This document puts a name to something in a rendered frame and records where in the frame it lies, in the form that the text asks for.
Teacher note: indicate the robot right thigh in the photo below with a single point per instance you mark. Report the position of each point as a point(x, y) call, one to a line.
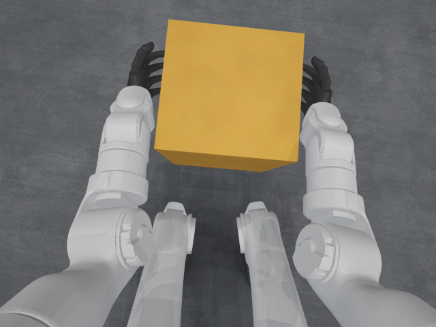
point(275, 299)

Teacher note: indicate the carton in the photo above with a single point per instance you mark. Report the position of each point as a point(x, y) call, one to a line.
point(230, 96)

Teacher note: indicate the robot left upper arm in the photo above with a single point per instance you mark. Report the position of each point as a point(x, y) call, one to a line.
point(105, 246)

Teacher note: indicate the left robot forearm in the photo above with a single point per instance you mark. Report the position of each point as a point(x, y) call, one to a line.
point(120, 176)

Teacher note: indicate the right robot forearm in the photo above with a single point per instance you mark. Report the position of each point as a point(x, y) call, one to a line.
point(332, 194)

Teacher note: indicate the right robot hand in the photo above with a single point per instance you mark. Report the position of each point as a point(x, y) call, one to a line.
point(319, 86)

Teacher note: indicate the right robot foot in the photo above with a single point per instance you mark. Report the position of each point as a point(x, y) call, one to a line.
point(247, 270)

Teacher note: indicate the left robot hand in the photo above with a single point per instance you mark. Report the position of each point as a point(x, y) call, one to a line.
point(141, 70)

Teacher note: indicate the robot right upper arm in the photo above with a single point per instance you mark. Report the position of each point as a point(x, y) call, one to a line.
point(343, 265)

